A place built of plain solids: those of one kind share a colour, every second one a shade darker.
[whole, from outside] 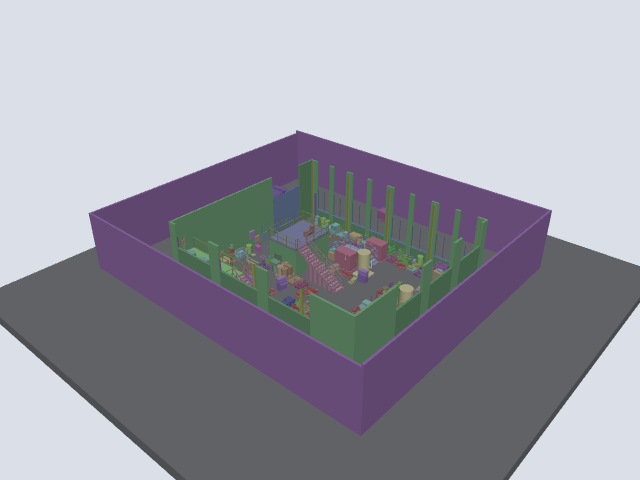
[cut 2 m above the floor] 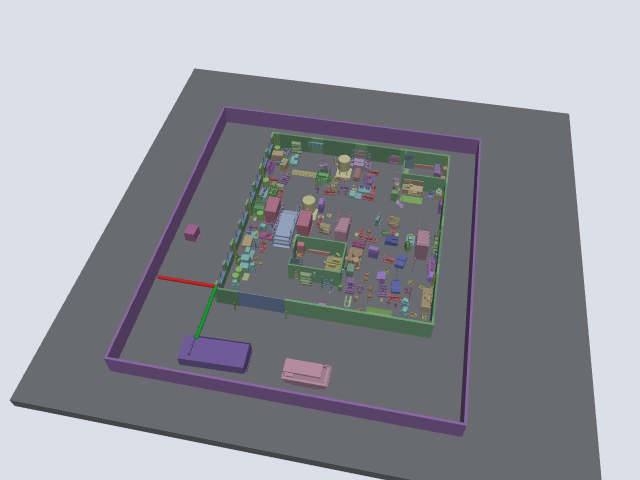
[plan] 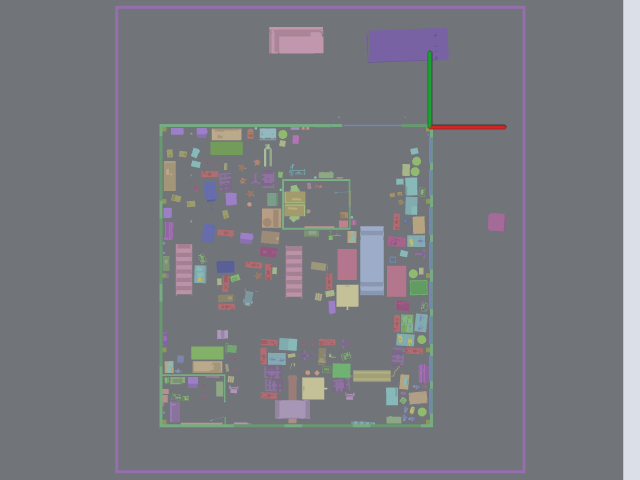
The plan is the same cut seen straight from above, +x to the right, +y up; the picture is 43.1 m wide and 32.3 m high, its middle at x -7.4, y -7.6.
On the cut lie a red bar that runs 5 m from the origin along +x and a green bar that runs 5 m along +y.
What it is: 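A firm's repair and maintenance workshop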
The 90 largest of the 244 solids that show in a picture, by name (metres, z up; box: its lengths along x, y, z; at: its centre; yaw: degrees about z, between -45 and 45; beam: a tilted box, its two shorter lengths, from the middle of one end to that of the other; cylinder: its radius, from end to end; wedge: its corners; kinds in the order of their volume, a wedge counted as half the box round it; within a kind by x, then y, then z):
{
 "yard_bound_1": {"box": [0.2, 31.45, 5.9], "at": [-21.07, -7.56, 2.9]},
 "yard_bound_2": {"box": [27.6, 0.2, 6.19], "at": [-7.37, -23.19, 3.05]},
 "yard_bound_3": {"box": [27.6, 0.2, 5.9], "at": [-7.37, 8.06, 2.9]},
 "yard_bound_4": {"box": [0.2, 31.45, 6.19], "at": [6.33, -7.56, 3.05]},
 "wall_1": {"box": [0.2, 3.5, 6.65], "at": [-18.1, -18.45, 3.27]},
 "wall_2": {"box": [0.2, 0.61, 6.65], "at": [-18.1, -16.4, 3.27]},
 "wall_3": {"box": [0.2, 4.36, 4.35], "at": [-18.1, -13.93, 2.12]},
 "wall_4": {"box": [0.2, 1.21, 6.65], "at": [-18.1, -11.15, 3.27]},
 "wall_5": {"box": [0.2, 4.41, 4.35], "at": [-18.1, -8.35, 2.12]},
 "wall_6": {"box": [0.2, 1.21, 6.65], "at": [-18.1, -5.55, 3.27]},
 "wall_7": {"box": [0.2, 4.36, 4.35], "at": [-18.1, -2.77, 2.12]},
 "wall_8": {"box": [0.2, 0.81, 6.65], "at": [-18.1, -0.2, 3.27]},
 "wall_9": {"box": [4.4, 0.2, 6.65], "at": [-16.0, -20.1, 3.27]},
 "wall_10": {"box": [4.2, 0.06, 2.75], "at": [-15.9, -16.73, 1.32]},
 "wall_11": {"box": [4.26, 0.06, 2.87], "at": [-15.87, -16.67, 1.39]},
 "wall_12": {"box": [0.61, 0.2, 6.65], "at": [-13.5, -20.1, 3.27]},
 "wall_13": {"box": [12.31, 0.2, 6.65], "at": [-12.05, 0.1, 3.27]},
 "wall_14": {"box": [3.41, 0.2, 4.35], "at": [-11.5, -20.1, 2.12]},
 "wall_15": {"box": [0.06, 3.42, 2.87], "at": [-9.93, -5.2, 1.39]},
 "wall_16": {"box": [0.06, 3.3, 2.75], "at": [-9.87, -5.2, 1.32]},
 "wall_17": {"box": [1.21, 0.2, 6.65], "at": [-9.2, -20.1, 3.27]},
 "wall_18": {"box": [4.62, 0.06, 2.87], "at": [-7.65, -6.88, 1.39]},
 "wall_19": {"box": [4.5, 0.06, 2.75], "at": [-7.65, -6.82, 1.32]},
 "wall_20": {"box": [4.5, 0.06, 2.75], "at": [-7.65, -3.58, 1.32]},
 "wall_21": {"box": [4.62, 0.06, 2.87], "at": [-7.65, -3.52, 1.39]},
 "wall_22": {"box": [3.41, 0.2, 4.35], "at": [-6.9, -20.1, 2.12]},
 "wall_23": {"box": [1.21, 0.2, 6.65], "at": [-4.6, -20.1, 3.27]},
 "wall_24": {"box": [3.41, 0.2, 4.35], "at": [-2.3, -20.1, 2.12]},
 "wall_25": {"box": [2.11, 0.2, 6.65], "at": [-0.85, 0.1, 3.27]},
 "wall_26": {"box": [0.81, 0.2, 6.65], "at": [-0.2, -20.1, 3.27]},
 "wall_27": {"box": [0.2, 0.91, 6.65], "at": [0.1, -19.75, 3.27]},
 "wall_28": {"box": [0.2, 0.51, 6.65], "at": [0.1, -17.35, 3.27]},
 "wall_29": {"box": [0.2, 1.71, 1.15], "at": [0.1, -16.25, 0.53]},
 "wall_30": {"box": [0.2, 0.81, 6.65], "at": [0.1, -15.0, 3.27]},
 "wall_31": {"box": [0.2, 1.86, 1.15], "at": [0.1, -13.68, 0.53]},
 "wall_32": {"box": [0.2, 0.51, 6.65], "at": [0.1, -12.5, 3.27]},
 "wall_33": {"box": [0.2, 1.86, 1.15], "at": [0.1, -11.32, 0.53]},
 "wall_34": {"box": [0.2, 0.81, 6.65], "at": [0.1, -10.0, 3.27]},
 "wall_35": {"box": [0.2, 1.86, 1.15], "at": [0.1, -8.68, 0.53]},
 "wall_36": {"box": [0.2, 0.51, 6.65], "at": [0.1, -7.5, 3.27]},
 "wall_37": {"box": [0.2, 1.86, 1.15], "at": [0.1, -6.33, 0.53]},
 "wall_38": {"box": [0.2, 0.81, 6.65], "at": [0.1, -5.0, 3.27]},
 "wall_39": {"box": [0.2, 1.71, 1.15], "at": [0.1, -3.75, 0.53]},
 "wall_40": {"box": [0.2, 0.51, 6.65], "at": [0.1, -2.65, 3.27]},
 "wall_41": {"box": [0.2, 1.71, 1.15], "at": [0.1, -1.55, 0.53]},
 "wall_42": {"box": [0.2, 0.91, 6.65], "at": [0.1, -0.25, 3.27]},
 "beyond_van_1": {"box": [5.29, 2.15, 1.0], "at": [-1.44, 5.51, 0.79], "yaw": 2.1},
 "screw_compressor_1": {"box": [1.3, 2.1, 0.15], "at": [-5.57, -9.25, 0.03]},
 "screw_compressor_2": {"box": [1.1, 1.9, 1.55], "at": [-5.57, -9.25, 0.97]},
 "screw_compressor_3": {"box": [1.3, 2.1, 0.15], "at": [-2.25, -10.38, 0.03]},
 "screw_compressor_4": {"box": [1.1, 1.9, 1.55], "at": [-2.25, -10.38, 0.97]},
 "air_vessel_1": {"box": [1.48, 1.48, 0.17], "at": [-7.85, -17.6, 0.04]},
 "air_vessel_2": {"cylinder": 0.6, "from": [-7.85, -17.6, 0.73], "to": [-7.85, -17.6, 2.44]},
 "air_vessel_3": {"box": [1.48, 1.48, 0.17], "at": [-5.55, -11.35, 0.04]},
 "air_vessel_4": {"cylinder": 0.6, "from": [-5.55, -11.35, 0.73], "to": [-5.55, -11.35, 2.44]},
 "staging_1": {"box": [1.6, 0.32, 0.59], "at": [-3.9, -10.56, 0.24]},
 "staging_2": {"box": [1.6, 2.85, 0.77], "at": [-3.9, -9.0, 0.34]},
 "staging_3": {"box": [1.6, 0.32, 0.59], "at": [-3.9, -7.43, 0.24]},
 "raised_floor_deck_1": {"box": [4.68, 3.48, 0.2], "at": [-7.65, -5.2, 2.8]},
 "beyond_skip_1": {"box": [3.23, 1.61, 0.48], "at": [-9.0, 5.84, 0.72], "yaw": 0.3},
 "beyond_skip_2": {"box": [2.98, 1.14, 0.2], "at": [-8.66, 5.53, 1.14], "yaw": 0.3},
 "raised_floor_steel_grating_1": {"box": [2.0, 6.5, 0.2], "at": [-17.0, -3.25, 3.05]},
 "crate_1": {"box": [0.6, 0.8, 0.65], "at": [-17.55, -16.15, 0.28], "yaw": 1.4},
 "crate_2": {"box": [0.6, 0.8, 0.8], "at": [-5.25, -7.4, 0.35], "yaw": -0.9},
 "crate_3": {"box": [0.6, 1.0, 0.95], "at": [-1.73, -17.15, 0.42], "yaw": -5.1},
 "crate_4": {"box": [0.8, 1.16, 0.5], "at": [-0.75, -6.6, 0.2], "yaw": 2.1},
 "roll_cab_1": {"box": [0.85, 0.46, 0.76], "at": [-17.01, -0.29, 0.49]},
 "roll_cab_2": {"box": [0.46, 0.85, 0.73], "at": [-13.5, -4.85, 0.47], "yaw": 2.8},
 "roll_cab_3": {"box": [0.85, 0.46, 0.78], "at": [-12.34, -7.37, 0.5], "yaw": -6.3},
 "roll_cab_4": {"box": [0.46, 0.85, 0.74], "at": [-6.6, -12.12, 0.48], "yaw": 2.9},
 "beyond_tote_tank_1": {"box": [0.98, 1.18, 1.02], "at": [4.5, -6.41, 0.63], "yaw": -3.9},
 "drums_bund_1": {"box": [1.3, 1.3, 0.35], "at": [-10.66, -6.13, 0.13]},
 "drums_bund_2": {"box": [0.35, 1.15, 1.24], "at": [-10.37, -6.14, 0.57]},
 "roller_shutter_1": {"box": [3.86, 0.06, 4.35], "at": [-3.9, 0.12, 2.12]},
 "workbench_1": {"box": [0.63, 0.53, 0.8], "at": [-17.52, -3.93, 0.35]},
 "workbench_2": {"box": [0.53, 0.63, 0.8], "at": [-14.34, -16.15, 0.35]},
 "workbench_3": {"box": [0.63, 0.63, 0.79], "at": [-13.0, -0.49, 0.35]},
 "parts_trays_1": {"box": [0.78, 0.6, 0.57], "at": [-14.93, -7.41, 0.23], "yaw": -9.8},
 "parts_trays_2": {"box": [0.8, 1.2, 0.32], "at": [-14.78, -4.3, 0.11], "yaw": 5.4},
 "parts_trays_3": {"box": [0.6, 0.78, 0.57], "at": [-13.47, -9.4, 0.23], "yaw": 1.9},
 "pallet_stack_1": {"box": [1.13, 0.73, 1.0], "at": [-0.81, -18.23, 0.45], "yaw": 4.9},
 "stillage_1": {"box": [1.08, 0.88, 0.42], "at": [-5.95, -16.39, 0.16], "yaw": -1.8},
 "stillage_2": {"box": [1.08, 0.88, 0.43], "at": [-0.75, -10.81, 0.16], "yaw": 1.1},
 "stile_1": {"box": [1.15, 1.25, 0.56], "at": [-9.25, -19.0, 0.23]},
 "drum_1": {"cylinder": 0.3, "from": [-9.9, -0.5, 0.0], "to": [-9.9, -0.5, 0.87]},
 "drum_2": {"cylinder": 0.3, "from": [-1.0, -3.0, 0.0], "to": [-1.0, -3.0, 0.87]},
 "drum_3": {"cylinder": 0.3, "from": [-0.53, -19.18, 0.0], "to": [-0.53, -19.18, 0.87]},
 "filing_tall_1": {"box": [0.62, 0.47, 1.37], "at": [-5.82, -6.53, 0.64]},
 "wheelie_bin_1": {"box": [0.62, 0.51, 1.12], "at": [-13.32, -14.93, 0.51], "yaw": -5.0},
 "floor_pipes_1": {"box": [0.56, 1.7, 0.33], "at": [-9.25, -17.54, 0.12]}
}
